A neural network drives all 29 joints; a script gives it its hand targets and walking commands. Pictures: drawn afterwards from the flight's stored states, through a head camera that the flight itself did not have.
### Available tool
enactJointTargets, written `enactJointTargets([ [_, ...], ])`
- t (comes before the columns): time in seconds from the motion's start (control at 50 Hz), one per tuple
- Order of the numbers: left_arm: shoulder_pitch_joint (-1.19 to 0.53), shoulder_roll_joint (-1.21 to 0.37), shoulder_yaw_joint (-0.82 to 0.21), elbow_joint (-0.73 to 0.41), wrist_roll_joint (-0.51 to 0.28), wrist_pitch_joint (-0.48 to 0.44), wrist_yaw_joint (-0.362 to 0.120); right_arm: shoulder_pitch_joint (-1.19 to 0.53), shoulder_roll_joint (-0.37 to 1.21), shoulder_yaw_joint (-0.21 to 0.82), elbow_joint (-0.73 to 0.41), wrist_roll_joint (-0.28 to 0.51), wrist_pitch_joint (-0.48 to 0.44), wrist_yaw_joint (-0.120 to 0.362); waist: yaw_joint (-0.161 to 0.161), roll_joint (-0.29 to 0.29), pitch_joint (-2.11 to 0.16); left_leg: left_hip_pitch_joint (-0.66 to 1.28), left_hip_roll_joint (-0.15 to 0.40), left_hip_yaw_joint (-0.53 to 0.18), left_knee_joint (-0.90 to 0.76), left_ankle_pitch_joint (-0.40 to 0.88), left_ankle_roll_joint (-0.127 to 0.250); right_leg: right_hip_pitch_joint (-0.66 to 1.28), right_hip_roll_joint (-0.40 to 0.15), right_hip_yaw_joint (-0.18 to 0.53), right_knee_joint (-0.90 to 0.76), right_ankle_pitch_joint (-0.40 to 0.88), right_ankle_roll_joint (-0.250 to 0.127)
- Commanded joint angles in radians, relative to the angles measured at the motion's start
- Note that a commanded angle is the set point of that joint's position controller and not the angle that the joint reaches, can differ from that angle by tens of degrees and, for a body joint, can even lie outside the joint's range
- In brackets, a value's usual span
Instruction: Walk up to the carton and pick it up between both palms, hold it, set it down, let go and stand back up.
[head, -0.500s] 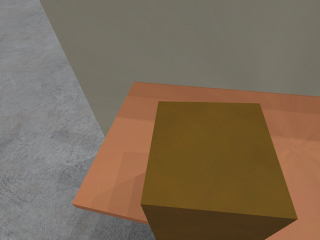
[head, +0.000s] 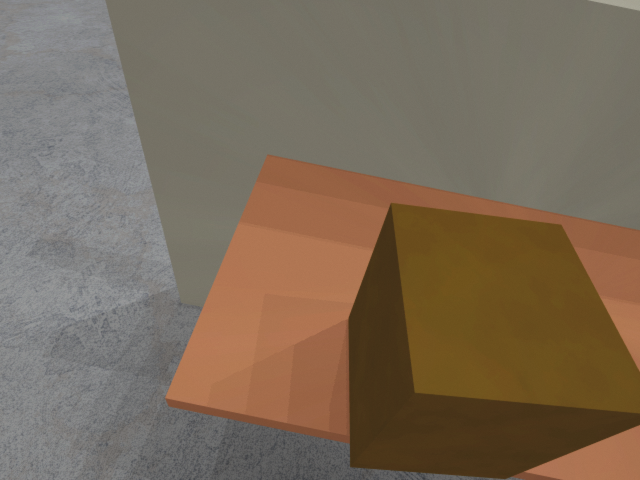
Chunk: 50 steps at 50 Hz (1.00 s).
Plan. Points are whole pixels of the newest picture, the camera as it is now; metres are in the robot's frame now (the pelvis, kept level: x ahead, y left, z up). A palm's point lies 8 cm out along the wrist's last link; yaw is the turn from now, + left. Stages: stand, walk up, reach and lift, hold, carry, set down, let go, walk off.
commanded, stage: walk up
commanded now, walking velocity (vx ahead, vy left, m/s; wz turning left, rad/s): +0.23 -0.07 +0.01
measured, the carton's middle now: (452, 350) +0.27 -0.16 +0.07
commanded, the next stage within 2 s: none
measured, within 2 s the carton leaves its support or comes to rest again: neither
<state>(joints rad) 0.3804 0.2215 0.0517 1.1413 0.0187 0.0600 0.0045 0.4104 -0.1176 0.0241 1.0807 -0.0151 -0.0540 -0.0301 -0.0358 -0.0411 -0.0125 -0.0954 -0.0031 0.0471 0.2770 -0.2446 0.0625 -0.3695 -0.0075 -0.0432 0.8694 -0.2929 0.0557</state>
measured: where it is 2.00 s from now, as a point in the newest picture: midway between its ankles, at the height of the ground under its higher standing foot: outside the picture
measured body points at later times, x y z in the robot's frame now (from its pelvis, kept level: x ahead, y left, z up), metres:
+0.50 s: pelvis +0.08 -0.10 -0.01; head +0.09 -0.13 +0.44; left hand +0.13 +0.13 -0.15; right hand +0.04 -0.34 -0.18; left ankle +0.01 +0.05 -0.69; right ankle +0.16 -0.18 -0.75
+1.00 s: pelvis -0.02 -0.05 -0.02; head -0.03 -0.02 +0.43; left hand +0.06 +0.23 -0.17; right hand -0.04 -0.32 -0.15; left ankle -0.08 +0.05 -0.76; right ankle +0.14 -0.18 -0.73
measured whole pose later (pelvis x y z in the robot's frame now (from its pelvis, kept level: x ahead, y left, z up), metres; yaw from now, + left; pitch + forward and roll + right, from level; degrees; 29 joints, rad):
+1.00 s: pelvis -0.02 -0.05 -0.02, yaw +1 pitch +0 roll -1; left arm 0.21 0.28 0.06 0.96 0.01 0.07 0.04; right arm 0.38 -0.24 -0.02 1.04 -0.02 0.06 0.00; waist -0.02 -0.06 -0.03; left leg -0.11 0.00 0.05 0.45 -0.34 0.03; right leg -0.47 -0.05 -0.07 0.48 -0.25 0.00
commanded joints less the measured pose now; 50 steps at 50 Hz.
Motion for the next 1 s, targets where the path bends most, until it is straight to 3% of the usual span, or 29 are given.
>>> enactJointTargets([
  [0.0,-0.149,0.012,0.002,-0.073,0.008,-0.048,-0.008,0.240,-0.146,-0.036,0.067,-0.004,-0.019,-0.020,-0.046,0.120,0.082,0.312,0.351,-0.271,0.001,0.523,0.010,-0.372,-0.052,0.005,0.045,-0.048,0.012],
  [0.06,-0.146,0.003,-0.003,-0.075,0.005,-0.037,-0.012,0.222,-0.155,-0.040,0.064,-0.013,-0.024,-0.016,-0.024,0.150,0.107,0.213,0.334,-0.237,-0.009,0.475,0.035,-0.329,-0.051,-0.006,0.049,-0.026,0.011],
  [0.08,-0.168,-0.010,-0.005,-0.085,0.001,-0.038,-0.013,0.202,-0.137,-0.037,0.075,-0.013,-0.024,-0.010,-0.007,0.213,0.117,0.143,0.301,-0.196,-0.029,0.379,0.043,-0.292,-0.058,-0.009,0.018,-0.012,0.006],
  [0.14,-0.225,-0.007,-0.006,-0.111,-0.001,-0.040,-0.016,0.172,-0.082,-0.021,0.078,-0.017,-0.026,-0.002,0.004,0.250,0.174,-0.018,0.248,-0.121,-0.037,0.386,0.052,-0.189,-0.056,-0.037,-0.065,0.061,0.002],
  [0.16,-0.242,-0.018,-0.013,-0.125,-0.006,-0.046,-0.019,0.161,-0.064,-0.015,0.079,-0.014,-0.026,-0.004,0.018,0.251,0.183,-0.082,0.209,-0.074,-0.026,0.433,0.049,-0.110,-0.053,-0.044,-0.125,0.089,-0.006],
  [0.18,-0.262,-0.024,-0.022,-0.141,-0.021,-0.052,-0.011,0.110,-0.076,-0.011,0.074,0.007,-0.018,-0.014,0.038,0.274,0.221,-0.096,0.174,-0.043,0.042,0.783,0.048,-0.070,-0.024,-0.049,-0.190,0.107,-0.017],
  [0.22,-0.227,-0.010,-0.021,-0.126,-0.017,-0.061,-0.003,0.144,-0.119,-0.024,0.086,-0.001,-0.017,-0.009,0.020,0.237,0.156,-0.079,0.172,-0.048,0.077,0.753,0.049,0.012,0.009,-0.091,-0.258,0.162,-0.038],
  [0.26,-0.133,0.024,-0.007,-0.096,-0.014,-0.072,0.005,0.148,-0.152,-0.034,0.096,0.000,-0.012,-0.008,0.062,0.181,0.072,-0.126,0.153,-0.042,0.178,0.562,0.037,0.214,0.000,-0.083,-0.371,0.290,-0.049],
  [0.28,-0.050,0.061,0.005,-0.070,-0.012,-0.086,0.009,0.148,-0.150,-0.033,0.098,0.004,-0.013,-0.009,0.102,0.111,0.011,-0.162,0.114,-0.036,0.280,0.394,0.018,0.364,-0.033,-0.048,-0.442,0.429,-0.051],
  [0.3,0.023,0.115,0.018,-0.050,-0.006,-0.102,0.015,0.181,-0.121,-0.025,0.098,0.007,-0.014,-0.010,0.120,-0.008,-0.072,-0.246,0.065,-0.037,0.397,0.038,-0.012,0.540,-0.140,0.045,-0.428,0.681,-0.060],
  [0.32,0.065,0.166,0.030,-0.045,0.006,-0.113,0.020,0.223,-0.092,-0.019,0.095,0.017,-0.008,-0.016,0.120,-0.145,-0.172,-0.314,0.014,-0.016,0.554,-0.331,-0.043,0.666,-0.321,0.216,-0.397,0.965,-0.094],
  [0.34,0.066,0.196,0.032,-0.056,0.000,-0.110,0.025,0.255,-0.108,-0.038,0.104,0.024,0.018,-0.026,0.118,-0.147,-0.203,-0.273,0.007,-0.042,0.658,-0.419,-0.057,0.618,-0.435,0.334,-0.409,1.009,-0.160],
  [0.36,-0.005,0.174,0.024,-0.063,-0.018,-0.101,0.030,0.229,-0.115,-0.051,0.103,0.017,0.040,-0.025,0.094,-0.205,-0.154,-0.261,0.033,-0.075,0.690,-0.390,-0.062,0.470,-0.460,0.394,-0.486,0.824,-0.220],
  [0.38,-0.060,0.095,-0.005,-0.079,-0.019,-0.096,0.027,0.176,-0.112,-0.049,0.103,0.008,0.056,-0.017,0.073,-0.129,-0.048,-0.229,0.059,-0.101,0.664,-0.364,-0.060,0.303,-0.402,0.368,-0.569,0.559,-0.189],
  [0.4,-0.064,0.115,0.001,-0.102,-0.017,-0.084,0.038,0.104,-0.151,-0.072,0.088,-0.005,0.080,-0.007,0.081,-0.039,0.059,-0.289,0.057,-0.118,0.759,-0.356,-0.068,0.194,-0.433,0.397,-0.600,0.428,-0.148],
  [0.42,-0.074,0.098,-0.005,-0.106,-0.016,-0.075,0.045,0.077,-0.116,-0.068,0.075,-0.013,0.097,0.002,0.064,-0.011,0.124,-0.273,0.060,-0.134,0.758,-0.298,-0.069,0.082,-0.399,0.363,-0.650,0.259,-0.124],
  [0.44,-0.118,0.101,-0.002,-0.119,-0.015,-0.066,0.052,0.055,-0.098,-0.070,0.058,-0.018,0.115,0.005,0.044,-0.017,0.192,-0.269,0.061,-0.143,0.763,-0.244,-0.077,-0.002,-0.380,0.327,-0.665,0.221,-0.109],
  [0.46,-0.159,0.120,0.003,-0.142,-0.018,-0.062,0.054,0.036,-0.100,-0.076,0.037,-0.019,0.131,0.006,0.028,-0.027,0.226,-0.278,0.045,-0.147,0.803,-0.243,-0.088,-0.043,-0.366,0.277,-0.639,0.341,-0.109],
  [0.48,-0.160,0.131,0.006,-0.146,-0.016,-0.061,0.053,0.049,-0.092,-0.076,0.027,-0.018,0.140,0.010,0.016,-0.047,0.196,-0.273,0.029,-0.149,0.832,-0.209,-0.090,-0.054,-0.341,0.229,-0.635,0.307,-0.112],
  [0.56,-0.159,0.149,0.014,-0.164,-0.004,-0.041,0.052,0.007,-0.162,-0.093,-0.044,-0.014,0.156,0.037,0.006,-0.151,0.070,-0.333,-0.029,-0.136,0.941,-0.110,-0.107,-0.053,-0.294,0.186,-0.682,-0.098,-0.103],
  [0.68,-0.139,0.194,0.029,-0.188,-0.002,-0.031,0.054,-0.075,-0.217,-0.103,-0.116,-0.024,0.156,0.069,0.022,-0.191,-0.018,-0.413,-0.045,-0.116,0.988,-0.072,-0.139,0.051,-0.286,0.188,-0.700,-0.183,-0.108],
  [0.74,-0.170,0.190,0.031,-0.203,0.003,-0.027,0.044,-0.028,-0.214,-0.093,-0.109,-0.020,0.148,0.064,0.007,-0.269,-0.046,-0.289,-0.039,-0.019,0.771,-0.130,-0.133,0.014,-0.242,0.121,-0.737,-0.217,-0.086],
  [0.82,-0.150,0.231,0.049,-0.214,0.013,-0.010,0.047,0.042,-0.227,-0.086,-0.093,-0.007,0.149,0.050,0.034,-0.299,-0.026,-0.159,-0.006,0.023,0.409,-0.289,-0.091,0.062,-0.285,0.170,-0.787,-0.157,-0.106],
  [0.86,-0.108,0.240,0.051,-0.205,0.000,-0.002,0.043,0.181,-0.212,-0.079,-0.039,-0.005,0.138,0.034,0.011,-0.257,-0.056,0.007,-0.011,0.043,0.161,-0.264,-0.044,0.056,-0.248,0.152,-0.774,-0.184,-0.074],
  [0.88,-0.068,0.204,0.040,-0.183,-0.013,0.006,0.040,0.250,-0.184,-0.067,-0.005,-0.007,0.122,0.030,-0.012,-0.156,-0.048,0.088,-0.023,0.023,-0.011,-0.211,-0.023,0.032,-0.164,0.105,-0.688,-0.229,-0.056],
  [0.9,-0.003,0.142,0.029,-0.161,-0.025,0.014,0.038,0.201,-0.182,-0.060,-0.012,-0.010,0.103,0.027,0.004,0.091,0.029,0.039,0.062,-0.100,-0.123,-0.196,-0.017,-0.027,-0.073,0.026,-0.475,-0.216,-0.050],
  [0.92,0.025,0.070,0.012,-0.177,-0.024,0.018,0.032,0.131,-0.208,-0.055,-0.034,-0.014,0.093,0.027,0.029,0.389,0.119,-0.053,0.295,-0.421,-0.194,-0.467,0.013,-0.223,-0.016,-0.020,-0.250,-0.264,-0.047],
  [0.94,-0.027,0.072,0.017,-0.196,-0.012,0.029,0.031,0.047,-0.219,-0.045,-0.061,-0.006,0.090,0.023,0.039,0.384,0.248,-0.277,0.384,-0.481,-0.246,-0.590,-0.001,-0.255,0.005,0.030,-0.133,-0.218,-0.043],
  [0.98,-0.097,0.109,0.036,-0.212,-0.017,0.040,0.014,-0.057,-0.248,-0.042,-0.067,-0.006,0.073,0.021,0.063,0.366,0.333,-0.516,0.350,-0.422,-0.358,-0.643,0.011,-0.173,0.003,0.130,-0.002,-0.058,-0.062],
])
